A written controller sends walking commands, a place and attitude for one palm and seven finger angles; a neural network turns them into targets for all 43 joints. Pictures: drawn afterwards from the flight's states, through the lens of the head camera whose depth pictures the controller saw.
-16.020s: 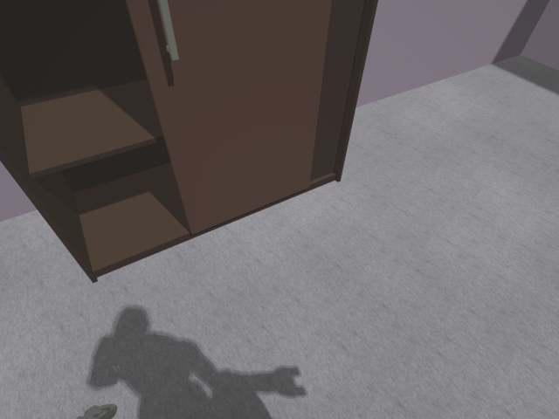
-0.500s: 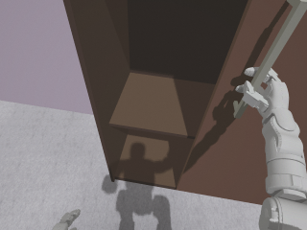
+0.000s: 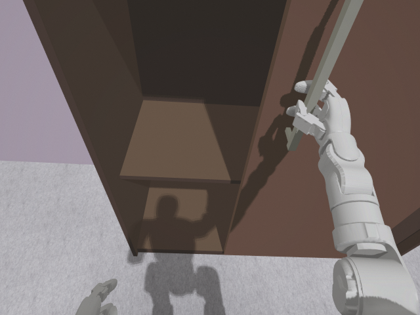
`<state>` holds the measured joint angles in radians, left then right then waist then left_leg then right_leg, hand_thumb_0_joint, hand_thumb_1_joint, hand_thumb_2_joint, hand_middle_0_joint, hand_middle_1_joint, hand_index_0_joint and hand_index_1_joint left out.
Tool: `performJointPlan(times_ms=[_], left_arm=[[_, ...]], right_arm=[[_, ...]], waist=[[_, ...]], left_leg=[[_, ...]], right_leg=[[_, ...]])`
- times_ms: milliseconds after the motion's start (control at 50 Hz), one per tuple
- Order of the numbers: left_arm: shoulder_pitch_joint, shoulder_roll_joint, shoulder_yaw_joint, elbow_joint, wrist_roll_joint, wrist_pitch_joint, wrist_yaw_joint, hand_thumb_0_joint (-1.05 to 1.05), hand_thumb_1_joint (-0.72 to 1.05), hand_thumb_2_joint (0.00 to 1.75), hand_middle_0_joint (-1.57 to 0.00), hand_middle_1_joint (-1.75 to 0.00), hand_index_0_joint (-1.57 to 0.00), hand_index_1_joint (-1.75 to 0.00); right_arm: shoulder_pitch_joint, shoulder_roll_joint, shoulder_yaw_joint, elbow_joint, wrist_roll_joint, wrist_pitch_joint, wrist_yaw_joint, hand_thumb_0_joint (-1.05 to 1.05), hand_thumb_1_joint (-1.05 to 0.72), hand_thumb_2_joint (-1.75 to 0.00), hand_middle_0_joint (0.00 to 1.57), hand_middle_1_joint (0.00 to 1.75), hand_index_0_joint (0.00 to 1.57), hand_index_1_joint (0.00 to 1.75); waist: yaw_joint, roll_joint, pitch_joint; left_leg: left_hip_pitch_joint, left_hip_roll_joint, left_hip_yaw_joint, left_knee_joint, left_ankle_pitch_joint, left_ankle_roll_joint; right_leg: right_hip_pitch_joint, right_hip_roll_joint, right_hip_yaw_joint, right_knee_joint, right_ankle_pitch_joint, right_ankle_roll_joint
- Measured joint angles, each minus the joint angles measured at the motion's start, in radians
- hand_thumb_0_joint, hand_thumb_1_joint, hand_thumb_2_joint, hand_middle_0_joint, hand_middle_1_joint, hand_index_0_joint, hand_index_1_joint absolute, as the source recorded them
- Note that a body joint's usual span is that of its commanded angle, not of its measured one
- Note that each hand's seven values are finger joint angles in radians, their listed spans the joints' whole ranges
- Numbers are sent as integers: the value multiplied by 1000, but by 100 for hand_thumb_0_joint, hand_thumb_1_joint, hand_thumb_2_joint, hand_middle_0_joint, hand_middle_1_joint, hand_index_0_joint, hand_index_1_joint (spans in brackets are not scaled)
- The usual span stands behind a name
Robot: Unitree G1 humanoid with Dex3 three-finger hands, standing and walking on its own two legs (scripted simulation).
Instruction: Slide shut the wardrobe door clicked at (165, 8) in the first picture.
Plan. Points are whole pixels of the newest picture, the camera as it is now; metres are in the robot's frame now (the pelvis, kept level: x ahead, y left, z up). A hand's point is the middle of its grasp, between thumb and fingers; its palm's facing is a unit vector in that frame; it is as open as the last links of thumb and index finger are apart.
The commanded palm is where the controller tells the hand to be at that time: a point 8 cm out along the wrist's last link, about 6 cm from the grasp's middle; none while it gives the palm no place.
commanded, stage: tug the door sideways, standing still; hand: right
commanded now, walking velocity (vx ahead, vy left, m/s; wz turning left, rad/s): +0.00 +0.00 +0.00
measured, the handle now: (313, 81) +0.49 -0.15 +0.23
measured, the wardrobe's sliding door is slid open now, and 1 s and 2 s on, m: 0.41 0.35 0.05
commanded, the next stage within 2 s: step sideways, sliding the door along in 0.12 s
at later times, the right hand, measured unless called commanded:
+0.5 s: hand (281, 118) +0.44 -0.10 +0.18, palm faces +0.05 +0.99 -0.16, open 5.8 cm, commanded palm +0.42 -0.13 +0.19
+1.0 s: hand (261, 114) +0.44 -0.06 +0.18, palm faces +0.22 +0.97 -0.05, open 5.8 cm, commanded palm +0.41 -0.04 +0.17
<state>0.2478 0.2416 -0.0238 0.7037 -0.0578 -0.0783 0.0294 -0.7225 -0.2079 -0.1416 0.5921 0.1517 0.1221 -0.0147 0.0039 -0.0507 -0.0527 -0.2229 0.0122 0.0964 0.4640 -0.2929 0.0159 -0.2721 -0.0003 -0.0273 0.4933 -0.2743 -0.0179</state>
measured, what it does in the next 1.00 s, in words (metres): steps to the left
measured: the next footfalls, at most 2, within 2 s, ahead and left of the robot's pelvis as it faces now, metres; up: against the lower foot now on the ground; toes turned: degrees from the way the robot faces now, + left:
left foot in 1.02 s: +0.13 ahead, +0.30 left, +0.00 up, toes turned +3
right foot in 1.14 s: +0.06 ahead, -0.03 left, +0.00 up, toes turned -6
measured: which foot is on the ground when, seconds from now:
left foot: down 0.00-0.74, up 0.76-1.00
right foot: down 0.00-1.00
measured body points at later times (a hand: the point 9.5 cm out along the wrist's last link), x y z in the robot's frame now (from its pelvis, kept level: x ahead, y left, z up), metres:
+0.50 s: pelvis -0.02 +0.01 -0.01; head +0.03 +0.04 +0.43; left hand +0.10 +0.25 -0.14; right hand +0.43 -0.15 +0.19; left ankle -0.03 +0.11 -0.74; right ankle -0.01 -0.11 -0.74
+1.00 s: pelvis +0.01 +0.12 -0.02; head +0.09 +0.11 +0.42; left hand +0.18 +0.31 -0.15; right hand +0.43 -0.11 +0.18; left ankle +0.09 +0.29 -0.73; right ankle +0.02 -0.09 -0.74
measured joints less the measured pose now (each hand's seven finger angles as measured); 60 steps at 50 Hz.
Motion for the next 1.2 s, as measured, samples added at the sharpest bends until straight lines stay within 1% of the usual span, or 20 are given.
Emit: performJointPlan(times_ms=[240,320,440,480,540,580,640,680,720,740,800,840,920,980,1020,1060,1100,1140,1180,1200], left_arm=[[42,-5,-3,53,9,-60,-24,1,90,90,-20,-30,-20,-30],[1,-5,-8,35,20,-23,8,1,90,90,-20,-30,-20,-30],[-30,-22,6,-12,22,28,46,1,90,90,-20,-30,-20,-30],[-37,-25,6,-18,20,42,51,1,90,90,-20,-30,-20,-30],[-40,-19,5,-16,16,62,51,1,90,90,-20,-30,-20,-30],[-44,-21,10,1,10,75,49,1,90,90,-20,-30,-20,-30],[-62,-29,17,26,11,75,50,1,90,90,-20,-30,-20,-30],[-72,-30,16,18,19,74,51,1,90,90,-20,-30,-20,-30],[-82,-24,15,-4,24,75,52,1,90,90,-20,-30,-20,-30],[-86,-11,19,-23,25,73,49,1,90,90,-20,-30,-20,-30],[-146,-29,39,-33,17,75,34,1,90,90,-20,-30,-20,-30],[-171,-42,35,-37,16,79,27,1,90,90,-20,-30,-20,-30],[-159,-56,23,-48,4,79,16,1,90,90,-20,-30,-20,-30],[-129,-66,15,-53,-7,72,6,1,90,90,-20,-30,-20,-30],[-115,-75,6,-54,-14,65,1,1,90,90,-20,-30,-20,-30],[-146,-62,9,-33,-17,59,0,1,90,90,-20,-30,-20,-30],[-175,-50,21,-6,-16,54,7,1,90,90,-20,-30,-20,-30],[-183,-37,33,2,-10,47,15,1,90,90,-20,-30,-20,-30],[-181,-39,55,-17,0,44,11,1,90,90,-20,-30,-20,-30],[-180,-42,63,-29,1,42,3,1,90,90,-20,-30,-20,-30]], right_arm=[[-60,36,84,71,7,-62,-56,-1,-81,-83,35,140,26,140],[-48,-19,79,53,-53,-136,-33,0,-75,-82,37,140,29,140],[-51,-59,66,15,-63,-202,-52,-2,-72,-83,42,140,32,140],[-51,-62,55,-3,-62,-205,-63,-2,-72,-84,43,140,32,140],[-51,-54,39,-24,-66,-202,-71,-2,-72,-84,44,140,32,140],[-59,-40,37,-29,-74,-203,-69,-2,-72,-85,44,140,32,140],[-69,-21,42,-50,-85,-220,-63,-1,-73,-85,45,140,33,140],[-63,-16,44,-81,-94,-235,-63,-1,-73,-85,45,140,34,140],[-48,-21,44,-122,-92,-243,-66,-1,-73,-85,45,140,35,140],[-37,-24,40,-144,-84,-245,-71,-1,-73,-85,45,140,35,140],[-40,-51,24,-193,-58,-242,-74,-1,-74,-85,45,140,34,140],[-37,-57,12,-221,-60,-232,-77,-1,-75,-86,45,140,33,140],[-53,-31,26,-222,-60,-219,-95,0,-77,-86,45,140,29,140],[-65,-20,44,-203,-54,-203,-106,0,-79,-86,45,140,25,140],[-71,-25,50,-197,-54,-185,-115,0,-80,-86,45,140,22,140],[-64,-22,32,-212,-61,-179,-134,0,-80,-86,45,140,19,140],[-40,-18,29,-240,-68,-174,-146,0,-80,-87,45,140,17,140],[-13,-15,42,-280,-70,-165,-154,0,-80,-86,45,140,17,140],[1,-20,63,-317,-56,-167,-149,0,-80,-86,45,140,18,140],[6,-21,68,-334,-51,-168,-146,1,-81,-86,45,140,18,140]], waist=[[-10,-3,10],[4,-4,55],[4,18,118],[5,12,145],[10,-28,178],[14,-38,190],[-11,8,221],[-22,42,239],[-26,65,246],[-31,50,238],[-28,70,299],[-26,64,329],[-64,18,348],[-101,-11,339],[-115,-9,321],[-88,-45,338],[-63,-37,333],[-62,-14,311],[-86,17,312],[-97,25,321]], left_leg=[[-26,15,10,29,-5,-6],[-35,4,-19,40,2,-10],[-89,-8,-60,159,-69,-4],[-85,-23,-62,186,-107,6],[-39,-62,-24,145,-22,34],[-14,-80,6,126,-44,56],[11,-70,4,103,-46,73],[17,-55,-5,93,-41,74],[-8,-44,-11,139,-56,71],[-58,-56,-11,225,-64,53],[-202,-61,-87,589,-159,18],[-268,-46,-104,673,-190,9],[-277,25,-89,481,-105,-4],[-181,44,-66,288,-35,-12],[-92,46,-49,150,101,-25],[-70,24,0,175,97,-54],[-71,33,26,195,42,-53],[-92,44,29,215,20,-46],[-146,31,-13,346,-40,-43],[-167,17,-31,423,-96,-38]], right_leg=[[-28,14,10,21,4,-6],[-23,1,-18,29,1,-10],[-38,-11,-50,90,-29,-4],[-36,-22,-43,120,-46,3],[-43,-60,-4,189,-80,19],[-92,-75,19,312,-98,9],[-151,-43,20,501,-188,4],[-139,-35,-16,424,-155,4],[-82,-41,-60,219,-2,-1],[-47,-57,-54,136,51,-13],[-14,-63,-58,146,-39,24],[0,-84,-38,140,-31,46],[16,-151,20,125,-21,88],[19,-202,68,162,-51,121],[-2,-222,98,234,-95,130],[-36,-243,145,326,-93,94],[-63,-196,146,384,-129,62],[-31,-159,109,285,-92,43],[-6,-162,99,229,-107,104],[6,-167,99,206,-99,121]])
